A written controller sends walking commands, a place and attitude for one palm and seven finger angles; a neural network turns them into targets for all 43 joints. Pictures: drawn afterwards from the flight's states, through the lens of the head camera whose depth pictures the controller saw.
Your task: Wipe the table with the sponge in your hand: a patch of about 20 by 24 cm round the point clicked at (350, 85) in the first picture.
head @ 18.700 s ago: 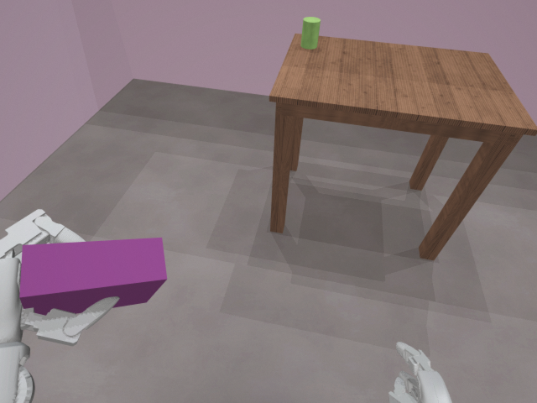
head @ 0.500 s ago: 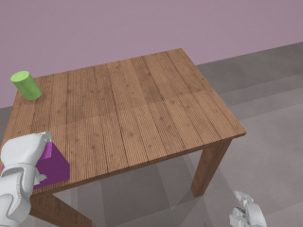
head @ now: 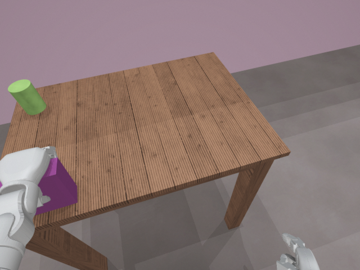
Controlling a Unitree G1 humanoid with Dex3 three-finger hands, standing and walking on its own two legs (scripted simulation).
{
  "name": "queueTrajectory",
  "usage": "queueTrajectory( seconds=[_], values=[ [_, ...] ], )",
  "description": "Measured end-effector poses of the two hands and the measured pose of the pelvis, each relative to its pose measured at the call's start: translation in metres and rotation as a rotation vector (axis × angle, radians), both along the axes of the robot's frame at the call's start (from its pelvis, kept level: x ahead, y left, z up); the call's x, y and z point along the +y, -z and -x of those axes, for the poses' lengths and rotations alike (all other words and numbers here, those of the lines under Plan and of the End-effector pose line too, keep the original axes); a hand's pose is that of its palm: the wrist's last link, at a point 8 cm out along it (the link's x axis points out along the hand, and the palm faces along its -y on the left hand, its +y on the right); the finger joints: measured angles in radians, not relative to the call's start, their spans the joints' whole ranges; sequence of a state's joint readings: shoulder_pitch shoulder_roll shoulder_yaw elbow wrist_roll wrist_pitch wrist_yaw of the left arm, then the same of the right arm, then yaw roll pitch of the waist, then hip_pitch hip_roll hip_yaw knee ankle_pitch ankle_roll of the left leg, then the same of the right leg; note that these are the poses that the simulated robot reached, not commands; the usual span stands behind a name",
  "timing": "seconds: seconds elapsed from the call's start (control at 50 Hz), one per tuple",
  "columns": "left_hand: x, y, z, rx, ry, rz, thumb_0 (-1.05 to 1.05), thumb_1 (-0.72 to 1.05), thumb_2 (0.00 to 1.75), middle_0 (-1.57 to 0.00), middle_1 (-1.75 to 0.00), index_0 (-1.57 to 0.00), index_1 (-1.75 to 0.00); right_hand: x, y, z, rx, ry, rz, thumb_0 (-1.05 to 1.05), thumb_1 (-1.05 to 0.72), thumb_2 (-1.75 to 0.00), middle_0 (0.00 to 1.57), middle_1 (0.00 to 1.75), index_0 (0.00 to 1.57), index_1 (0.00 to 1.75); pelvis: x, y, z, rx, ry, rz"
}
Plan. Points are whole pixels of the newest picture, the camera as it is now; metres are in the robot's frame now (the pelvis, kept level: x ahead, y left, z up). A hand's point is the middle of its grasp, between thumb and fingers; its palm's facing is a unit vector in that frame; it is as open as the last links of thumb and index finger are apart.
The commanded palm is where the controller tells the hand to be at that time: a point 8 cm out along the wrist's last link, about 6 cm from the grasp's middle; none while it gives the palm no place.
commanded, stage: wipe forward along the first lane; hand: left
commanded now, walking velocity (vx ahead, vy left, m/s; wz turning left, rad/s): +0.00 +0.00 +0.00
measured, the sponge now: (47, 192) +0.25 +0.36 +0.00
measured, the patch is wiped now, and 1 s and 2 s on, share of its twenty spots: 0.10 0.25 0.35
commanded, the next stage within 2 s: slide across to the middle lane in 1.32 s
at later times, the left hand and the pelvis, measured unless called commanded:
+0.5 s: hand (41, 158) +0.32 +0.39 +0.04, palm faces -0.16 +0.05 -0.99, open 9.2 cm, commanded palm +0.32 +0.38 +0.07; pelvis -0.02 +0.00 -0.01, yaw -1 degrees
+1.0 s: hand (41, 139) +0.38 +0.42 +0.04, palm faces -0.18 +0.03 -0.98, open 9.2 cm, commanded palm +0.37 +0.41 +0.07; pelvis -0.02 +0.01 -0.02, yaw -2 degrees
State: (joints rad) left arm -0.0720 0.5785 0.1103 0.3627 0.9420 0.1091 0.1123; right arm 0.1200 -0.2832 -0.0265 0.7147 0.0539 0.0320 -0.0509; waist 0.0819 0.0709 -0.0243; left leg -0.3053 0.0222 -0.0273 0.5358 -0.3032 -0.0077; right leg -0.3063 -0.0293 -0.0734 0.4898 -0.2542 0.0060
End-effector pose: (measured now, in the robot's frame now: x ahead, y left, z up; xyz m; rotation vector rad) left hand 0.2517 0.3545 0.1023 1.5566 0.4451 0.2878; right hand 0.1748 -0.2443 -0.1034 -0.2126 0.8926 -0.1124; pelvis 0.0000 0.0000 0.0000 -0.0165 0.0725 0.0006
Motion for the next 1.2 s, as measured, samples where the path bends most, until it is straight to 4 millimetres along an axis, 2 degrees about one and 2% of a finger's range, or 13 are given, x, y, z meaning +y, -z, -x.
queueTrajectory(
  seconds=[0.18,0.48,0.76,0.94,1.2],
  values=[
    [0.008,0.001,-0.017,0.011,0.013,-0.020,0.01,-0.47,1.13,-0.85,-1.38,-0.85,-1.42,-0.010,0.012,0.030,0.064,0.033,0.015,0.01,-0.90,-0.90,0.20,0.30,0.21,0.30,-0.001,0.003,0.008,0.035,0.001,0.000],
    [0.023,0.002,-0.056,0.063,0.018,-0.051,0.02,-0.51,1.17,-0.86,-1.36,-0.85,-1.43,-0.033,0.029,0.098,0.209,0.117,0.051,0.01,-0.90,-0.90,0.20,0.30,0.21,0.30,-0.002,0.012,0.022,0.106,0.011,0.003],
    [0.040,0.002,-0.093,0.075,0.003,-0.043,0.02,-0.51,1.18,-0.85,-1.37,-0.85,-1.44,-0.037,0.032,0.148,0.331,0.195,0.071,0.01,-0.90,-0.90,0.20,0.30,0.21,0.30,0.001,0.017,0.024,0.162,0.027,0.013],
    [0.053,0.002,-0.109,0.073,-0.001,-0.036,0.01,-0.51,1.18,-0.85,-1.37,-0.85,-1.45,-0.032,0.030,0.157,0.377,0.217,0.080,0.00,-0.90,-0.90,0.20,0.30,0.21,0.30,0.008,0.018,0.019,0.184,0.034,0.018],
    [0.065,0.003,-0.129,0.083,0.009,-0.039,0.01,-0.51,1.18,-0.86,-1.37,-0.86,-1.45,-0.017,0.031,0.141,0.397,0.203,0.077,0.00,-0.90,-0.90,0.20,0.30,0.21,0.30,0.020,0.020,0.008,0.213,0.030,0.028]
  ],
)
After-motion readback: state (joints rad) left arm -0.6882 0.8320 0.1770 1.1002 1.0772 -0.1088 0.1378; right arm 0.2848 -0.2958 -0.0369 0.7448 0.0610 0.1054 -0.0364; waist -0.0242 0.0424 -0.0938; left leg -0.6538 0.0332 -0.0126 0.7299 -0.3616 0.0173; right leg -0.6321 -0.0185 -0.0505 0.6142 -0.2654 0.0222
